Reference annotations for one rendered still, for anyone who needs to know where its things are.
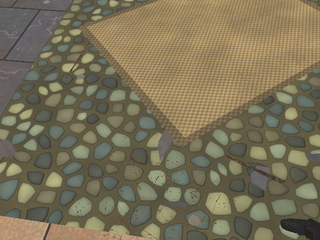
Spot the right robot hand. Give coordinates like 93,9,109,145
280,218,320,240

